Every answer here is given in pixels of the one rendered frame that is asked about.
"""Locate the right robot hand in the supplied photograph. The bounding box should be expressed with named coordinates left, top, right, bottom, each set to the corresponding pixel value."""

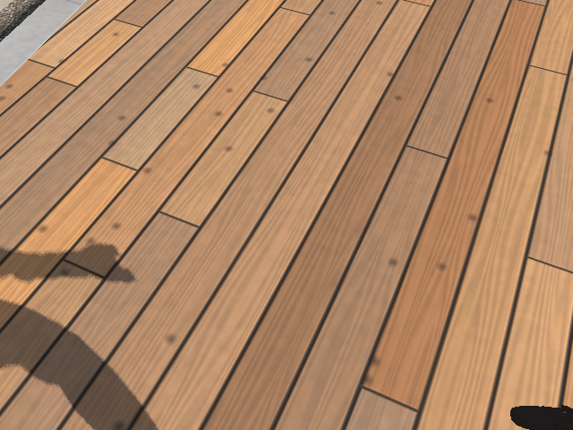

left=510, top=405, right=573, bottom=430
